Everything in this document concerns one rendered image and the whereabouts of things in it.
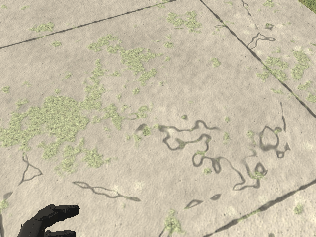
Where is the robot left hand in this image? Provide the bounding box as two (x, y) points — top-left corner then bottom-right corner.
(17, 204), (80, 237)

